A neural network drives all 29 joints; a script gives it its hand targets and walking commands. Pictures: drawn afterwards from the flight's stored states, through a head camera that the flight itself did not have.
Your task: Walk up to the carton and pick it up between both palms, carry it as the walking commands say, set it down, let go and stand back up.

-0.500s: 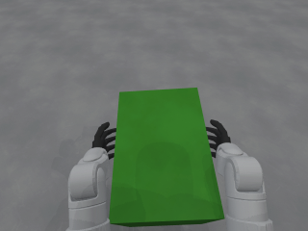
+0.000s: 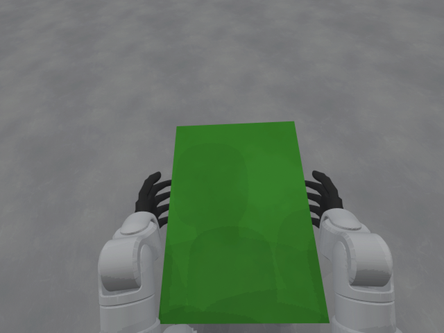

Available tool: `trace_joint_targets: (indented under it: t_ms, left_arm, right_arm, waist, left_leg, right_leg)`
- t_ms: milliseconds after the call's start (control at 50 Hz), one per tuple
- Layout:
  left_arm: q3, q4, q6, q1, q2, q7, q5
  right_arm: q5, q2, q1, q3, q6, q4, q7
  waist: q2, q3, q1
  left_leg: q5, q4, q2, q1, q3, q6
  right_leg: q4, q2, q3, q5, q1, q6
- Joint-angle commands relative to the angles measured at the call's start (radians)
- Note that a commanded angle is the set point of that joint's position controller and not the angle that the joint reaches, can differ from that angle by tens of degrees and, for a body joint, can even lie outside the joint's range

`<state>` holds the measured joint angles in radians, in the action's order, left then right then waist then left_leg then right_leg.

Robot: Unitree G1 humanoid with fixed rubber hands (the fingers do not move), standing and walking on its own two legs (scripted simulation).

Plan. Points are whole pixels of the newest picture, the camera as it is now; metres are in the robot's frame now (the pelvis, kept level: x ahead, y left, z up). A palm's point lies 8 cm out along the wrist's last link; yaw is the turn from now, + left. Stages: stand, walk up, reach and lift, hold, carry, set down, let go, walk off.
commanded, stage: carry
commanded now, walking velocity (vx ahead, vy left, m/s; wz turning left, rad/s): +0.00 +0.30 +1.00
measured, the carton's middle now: (238, 228) +0.29 -0.01 +0.02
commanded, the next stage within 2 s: none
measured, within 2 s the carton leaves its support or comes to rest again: neither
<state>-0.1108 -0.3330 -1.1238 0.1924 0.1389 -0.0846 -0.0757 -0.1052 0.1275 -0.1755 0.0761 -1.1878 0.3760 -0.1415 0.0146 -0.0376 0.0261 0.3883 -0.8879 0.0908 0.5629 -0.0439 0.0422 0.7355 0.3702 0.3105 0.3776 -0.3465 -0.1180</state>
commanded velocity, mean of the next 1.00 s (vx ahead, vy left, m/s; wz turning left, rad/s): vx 0.00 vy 0.04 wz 0.12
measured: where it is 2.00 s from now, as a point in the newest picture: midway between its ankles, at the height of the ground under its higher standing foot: outside the picture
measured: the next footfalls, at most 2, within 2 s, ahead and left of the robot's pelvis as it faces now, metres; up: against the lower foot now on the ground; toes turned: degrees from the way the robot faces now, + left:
left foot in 0.06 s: +0.08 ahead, +0.23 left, +0.00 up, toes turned +10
right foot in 0.40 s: +0.03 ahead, +0.15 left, +0.00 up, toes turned +12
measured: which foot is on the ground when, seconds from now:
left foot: up 0.00-0.04, down 0.06-0.44, up 0.46-0.64, down 0.66-1.00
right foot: down 0.00-0.08, up 0.10-0.38, down 0.40-1.00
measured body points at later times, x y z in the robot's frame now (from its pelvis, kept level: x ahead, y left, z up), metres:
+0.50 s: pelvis -0.04 +0.20 +0.01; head -0.01 +0.17 +0.45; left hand +0.21 +0.41 +0.09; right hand +0.27 +0.13 +0.06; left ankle +0.00 +0.25 -0.69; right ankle +0.00 +0.13 -0.72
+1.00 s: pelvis -0.12 +0.29 +0.02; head -0.13 +0.31 +0.47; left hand +0.10 +0.54 +0.09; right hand +0.20 +0.26 +0.09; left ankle -0.08 +0.38 -0.72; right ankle -0.01 +0.14 -0.71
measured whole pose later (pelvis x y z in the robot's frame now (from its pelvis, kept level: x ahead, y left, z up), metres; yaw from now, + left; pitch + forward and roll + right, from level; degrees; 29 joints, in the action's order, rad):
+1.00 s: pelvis -0.12 +0.29 +0.02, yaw +19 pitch +2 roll -2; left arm -0.11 -0.24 -1.19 0.24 0.11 -0.11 -0.08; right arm -0.14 0.14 -0.22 0.11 -1.19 0.24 -0.11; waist 0.02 -0.05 -0.04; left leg 0.17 -0.53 -0.02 0.39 -0.02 -0.06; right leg 0.51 0.10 0.10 0.30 -0.36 -0.04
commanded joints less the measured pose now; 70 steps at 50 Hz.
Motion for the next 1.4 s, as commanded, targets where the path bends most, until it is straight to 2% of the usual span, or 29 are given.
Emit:
trace_joint_targets:
  t_ms: [0,20,40,60,100,160,220,320,340,360,400,420,460,580,600,620,640,660,720,760,780,880,960,1040,1120,1260,1340,1360,1380]
  left_arm:
    - [0.681,-0.007,-0.072,0.385,0.910,0.210,0.328]
    - [0.673,0.019,-0.083,0.373,0.903,0.217,0.321]
    - [0.656,0.065,-0.089,0.352,0.926,0.232,0.314]
    - [0.672,0.046,-0.071,0.381,0.917,0.242,0.323]
    - [0.714,0.014,-0.055,0.461,0.964,0.256,0.377]
    - [0.771,-0.045,-0.020,0.550,1.073,0.229,0.435]
    - [0.791,-0.191,-0.007,0.530,0.988,0.214,0.444]
    - [0.740,-0.155,-0.011,0.405,0.970,0.231,0.458]
    - [0.728,-0.118,-0.014,0.358,0.956,0.242,0.446]
    - [0.729,-0.062,-0.019,0.322,0.964,0.250,0.442]
    - [0.687,0.038,-0.031,0.277,0.936,0.270,0.407]
    - [0.711,0.019,-0.018,0.295,0.969,0.276,0.411]
    - [0.718,0.015,-0.035,0.336,0.953,0.273,0.414]
    - [0.741,-0.065,-0.066,0.476,0.908,0.224,0.367]
    - [0.728,-0.025,-0.077,0.445,0.878,0.221,0.335]
    - [0.716,0.020,-0.090,0.413,0.892,0.219,0.320]
    - [0.731,0.011,-0.084,0.430,0.911,0.216,0.324]
    - [0.694,0.071,-0.095,0.398,0.892,0.220,0.302]
    - [0.742,0.062,-0.084,0.543,0.981,0.244,0.384]
    - [0.743,0.001,-0.064,0.604,0.986,0.243,0.404]
    - [0.776,-0.033,-0.064,0.629,1.002,0.236,0.425]
    - [0.771,0.021,-0.081,0.523,1.009,0.234,0.430]
    - [0.767,0.018,-0.082,0.538,1.007,0.238,0.426]
    - [0.757,0.015,-0.079,0.534,1.014,0.233,0.416]
    - [0.748,0.013,-0.071,0.570,0.971,0.240,0.421]
    - [0.721,0.025,-0.066,0.575,0.974,0.239,0.404]
    - [0.667,0.116,-0.070,0.516,0.948,0.248,0.373]
    - [0.690,0.116,-0.066,0.535,0.966,0.243,0.371]
    - [0.665,0.114,-0.066,0.521,0.952,0.244,0.366]
  right_arm:
    - [0.418,0.918,-0.424,-0.674,-0.028,-0.089,0.301]
    - [0.409,0.915,-0.444,-0.663,-0.020,-0.067,0.299]
    - [0.393,0.937,-0.460,-0.645,-0.021,-0.117,0.299]
    - [0.397,0.928,-0.502,-0.645,-0.004,-0.088,0.296]
    - [0.383,0.942,-0.530,-0.658,0.017,-0.044,0.283]
    - [0.420,0.977,-0.585,-0.642,0.040,0.048,0.295]
    - [0.408,0.981,-0.430,-0.644,0.065,0.044,0.282]
    - [0.395,0.956,-0.459,-0.725,0.070,0.191,0.238]
    - [0.370,0.930,-0.415,-0.724,0.058,0.148,0.234]
    - [0.362,0.915,-0.426,-0.721,0.047,0.121,0.234]
    - [0.363,0.907,-0.459,-0.744,0.030,0.121,0.234]
    - [0.375,0.915,-0.507,-0.751,0.036,0.159,0.236]
    - [0.382,0.901,-0.507,-0.738,0.026,0.087,0.254]
    - [0.438,0.922,-0.507,-0.706,-0.016,-0.030,0.297]
    - [0.429,0.906,-0.500,-0.690,-0.023,-0.082,0.304]
    - [0.422,0.917,-0.493,-0.683,-0.027,-0.097,0.309]
    - [0.423,0.910,-0.535,-0.675,-0.022,-0.084,0.315]
    - [0.410,0.903,-0.514,-0.668,-0.032,-0.147,0.317]
    - [0.391,0.971,-0.609,-0.646,-0.011,-0.115,0.305]
    - [0.418,0.977,-0.684,-0.678,0.007,-0.022,0.300]
    - [0.411,0.971,-0.641,-0.662,0.011,-0.014,0.297]
    - [0.372,0.959,-0.558,-0.627,0.002,-0.030,0.279]
    - [0.376,0.966,-0.579,-0.634,0.005,-0.023,0.284]
    - [0.376,0.956,-0.582,-0.635,0.002,-0.013,0.287]
    - [0.371,0.955,-0.575,-0.649,-0.005,-0.065,0.291]
    - [0.385,0.970,-0.600,-0.669,-0.003,-0.065,0.297]
    - [0.375,0.940,-0.631,-0.670,-0.004,-0.059,0.281]
    - [0.392,0.948,-0.673,-0.674,0.006,-0.042,0.292]
    - [0.395,0.960,-0.656,-0.680,0.004,-0.055,0.289]
  waist:
    - [0.209,-0.304,-0.019]
    - [0.049,-0.303,0.009]
    - [-0.249,-0.267,-0.009]
    - [-0.365,-0.238,-0.006]
    - [-0.242,-0.235,0.000]
    - [-0.227,-0.425,-0.011]
    - [-0.303,-0.522,-0.012]
    - [-0.055,-0.526,-0.022]
    - [-0.036,-0.524,-0.038]
    - [0.020,-0.492,-0.047]
    - [0.399,-0.390,-0.052]
    - [0.407,-0.375,-0.056]
    - [0.124,-0.288,-0.039]
    - [0.121,-0.254,-0.024]
    - [0.031,-0.254,-0.026]
    - [-0.089,-0.290,-0.025]
    - [-0.263,-0.285,-0.031]
    - [-0.328,-0.276,-0.034]
    - [-0.122,-0.218,-0.034]
    - [-0.092,-0.279,-0.032]
    - [-0.160,-0.304,-0.030]
    - [-0.166,-0.339,-0.027]
    - [-0.164,-0.354,-0.032]
    - [-0.156,-0.333,-0.031]
    - [-0.133,-0.271,-0.031]
    - [-0.079,-0.257,-0.040]
    - [0.099,-0.235,-0.036]
    - [0.034,-0.236,-0.036]
    - [0.139,-0.249,-0.032]
  left_leg:
    - [-0.081,0.371,-0.132,-0.285,-0.211,0.006]
    - [-0.282,0.490,-0.065,-0.408,-0.073,-0.059]
    - [-1.027,0.413,0.130,-0.533,0.229,-0.169]
    - [-1.458,0.348,0.213,-0.533,0.446,-0.244]
    - [-1.190,0.386,0.133,-0.334,0.343,-0.251]
    - [-1.072,0.278,0.087,-0.603,0.147,-0.199]
    - [-0.954,0.330,0.116,-0.602,0.274,-0.239]
    - [-0.931,0.418,0.212,-0.556,0.418,-0.246]
    - [-0.844,0.424,0.189,-0.434,0.401,-0.205]
    - [-0.671,0.423,0.153,-0.291,0.349,-0.133]
    - [-0.088,0.106,-0.097,-0.004,0.098,-0.008]
    - [0.118,-0.147,-0.085,0.047,0.088,-0.018]
    - [0.082,-0.127,-0.068,0.009,0.106,-0.064]
    - [-0.106,0.389,-0.130,-0.224,-0.073,-0.014]
    - [-0.177,0.436,-0.102,-0.292,-0.023,-0.009]
    - [-0.294,0.491,-0.015,-0.359,0.063,-0.038]
    - [-0.577,0.535,0.169,-0.403,0.296,-0.091]
    - [-0.636,0.528,0.250,-0.359,0.332,-0.134]
    - [-0.494,0.502,0.140,-0.230,0.229,-0.109]
    - [-0.339,0.531,0.118,-0.265,0.211,-0.094]
    - [-0.394,0.517,0.127,-0.311,0.215,-0.100]
    - [-0.162,0.582,0.107,-0.349,0.217,-0.100]
    - [-0.360,0.539,0.091,-0.352,0.189,-0.107]
    - [-0.213,0.589,0.105,-0.342,0.248,-0.105]
    - [0.184,0.689,0.083,-0.163,0.222,-0.085]
    - [0.087,0.583,0.011,-0.126,0.135,-0.056]
    - [-0.049,0.391,-0.067,-0.195,0.071,-0.043]
    - [-0.077,0.361,-0.065,-0.228,0.084,-0.048]
    - [-0.121,0.302,-0.079,-0.245,0.071,-0.050]
  right_leg:
    - [0.091,0.066,0.006,-0.669,0.162,0.050]
    - [0.244,0.011,-0.008,-0.367,0.034,-0.004]
    - [0.418,-0.141,-0.032,0.307,-0.229,-0.063]
    - [0.542,-0.233,-0.118,0.564,-0.393,-0.101]
    - [0.426,-0.220,-0.151,0.430,-0.288,-0.081]
    - [0.427,-0.235,-0.152,0.173,-0.318,-0.047]
    - [0.305,-0.262,-0.213,0.141,-0.221,-0.022]
    - [-0.101,-0.331,-0.238,0.046,0.008,0.087]
    - [-0.207,-0.315,-0.245,-0.023,0.149,0.107]
    - [-0.306,-0.250,-0.288,-0.117,0.274,0.134]
    - [-0.377,0.140,-0.628,-0.447,0.383,0.327]
    - [-0.319,0.199,-0.613,-0.647,0.347,0.429]
    - [-0.346,0.064,-0.425,-0.476,0.210,0.350]
    - [-0.257,-0.082,-0.245,-0.279,0.083,0.203]
    - [-0.250,-0.101,-0.248,-0.216,0.047,0.172]
    - [-0.162,-0.135,-0.209,-0.143,0.006,0.131]
    - [-0.022,-0.218,-0.169,0.031,-0.102,0.062]
    - [-0.003,-0.253,-0.172,0.174,-0.103,0.039]
    - [-0.132,-0.254,-0.171,-0.017,0.039,0.048]
    - [-0.122,-0.271,-0.155,-0.065,0.076,0.056]
    - [-0.167,-0.271,-0.168,-0.076,0.070,0.054]
    - [-0.180,-0.296,-0.175,-0.040,0.066,0.071]
    - [-0.234,-0.287,-0.200,-0.129,0.113,0.074]
    - [-0.204,-0.297,-0.204,-0.049,0.077,0.081]
    - [-0.188,-0.339,-0.162,-0.038,0.148,0.107]
    - [-0.285,-0.280,-0.247,0.018,0.118,0.139]
    - [-0.447,-0.177,-0.378,0.210,-0.020,0.166]
    - [-0.470,-0.145,-0.417,0.208,-0.062,0.178]
    - [-0.496,-0.136,-0.425,0.192,-0.070,0.184]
